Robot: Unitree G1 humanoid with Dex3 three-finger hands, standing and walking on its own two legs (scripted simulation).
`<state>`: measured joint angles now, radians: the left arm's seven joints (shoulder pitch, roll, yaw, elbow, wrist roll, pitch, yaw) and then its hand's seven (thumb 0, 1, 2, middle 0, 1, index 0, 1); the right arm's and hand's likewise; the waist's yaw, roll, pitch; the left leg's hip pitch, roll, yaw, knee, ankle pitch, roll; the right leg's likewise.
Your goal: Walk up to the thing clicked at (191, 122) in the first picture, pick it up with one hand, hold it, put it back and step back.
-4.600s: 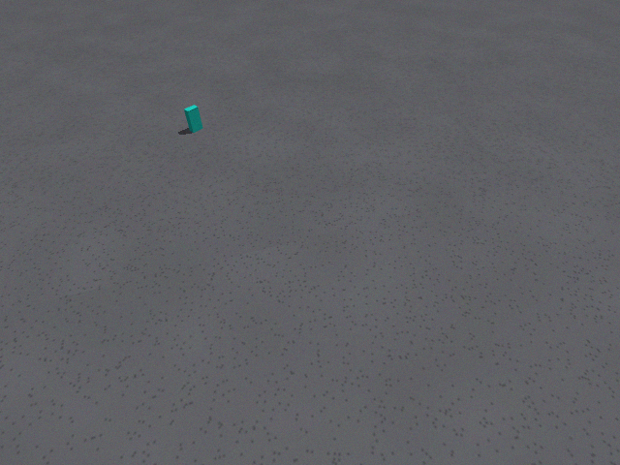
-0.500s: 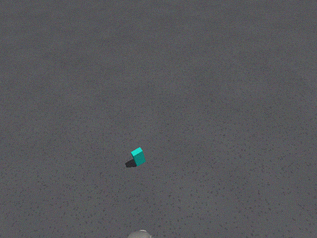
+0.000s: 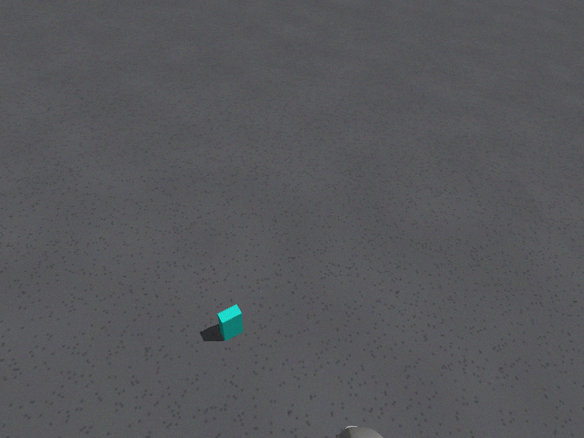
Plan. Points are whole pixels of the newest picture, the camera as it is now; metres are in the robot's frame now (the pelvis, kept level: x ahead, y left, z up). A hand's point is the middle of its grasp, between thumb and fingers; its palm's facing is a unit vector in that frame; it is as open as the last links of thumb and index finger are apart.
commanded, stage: walk up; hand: left
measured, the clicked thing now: (230, 323) +0.62 +0.18 -0.70
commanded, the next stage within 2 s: none
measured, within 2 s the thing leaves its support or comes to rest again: neither
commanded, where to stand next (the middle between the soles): +0.30 -0.01 m, yaw -1 degrees
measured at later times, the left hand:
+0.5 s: hand (141, 410) +0.20 +0.23 -0.12, palm faces -0.05 -0.91 -0.42, open 7.4 cm
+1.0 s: hand (132, 386) +0.25 +0.27 -0.17, palm faces -0.10 -0.93 -0.36, open 7.4 cm
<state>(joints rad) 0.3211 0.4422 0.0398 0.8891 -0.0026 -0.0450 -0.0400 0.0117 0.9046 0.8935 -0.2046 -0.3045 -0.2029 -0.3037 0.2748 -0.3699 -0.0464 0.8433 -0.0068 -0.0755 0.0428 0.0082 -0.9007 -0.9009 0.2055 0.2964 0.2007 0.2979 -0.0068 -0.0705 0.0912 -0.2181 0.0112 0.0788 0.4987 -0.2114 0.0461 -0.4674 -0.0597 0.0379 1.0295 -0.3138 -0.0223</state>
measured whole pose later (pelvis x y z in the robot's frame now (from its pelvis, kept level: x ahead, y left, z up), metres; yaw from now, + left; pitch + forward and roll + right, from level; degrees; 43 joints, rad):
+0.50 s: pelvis +0.13 -0.04 +0.00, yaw -2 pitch -4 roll +1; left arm 0.30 0.38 0.03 0.86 0.00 -0.09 -0.03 0.01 0.90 0.89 -0.21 -0.30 -0.21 -0.30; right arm 0.29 -0.43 -0.05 0.87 -0.01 -0.02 0.05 0.01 -0.90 -0.90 0.20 0.30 0.20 0.30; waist 0.01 0.06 0.09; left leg -0.46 0.05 -0.01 0.96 -0.35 0.02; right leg -0.23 -0.04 -0.05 0.48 -0.19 -0.02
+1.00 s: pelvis +0.20 +0.00 -0.01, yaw -3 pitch -3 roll +0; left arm 0.27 0.41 0.03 0.97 0.01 -0.01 -0.01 0.01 0.90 0.89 -0.20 -0.30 -0.20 -0.30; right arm 0.22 -0.38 -0.03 0.90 -0.02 -0.03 0.01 0.01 -0.90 -0.90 0.21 0.30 0.20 0.30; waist -0.01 -0.03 0.10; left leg -0.33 0.04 0.07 0.60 -0.23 0.02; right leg -0.35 -0.05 -0.01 0.72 -0.38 -0.01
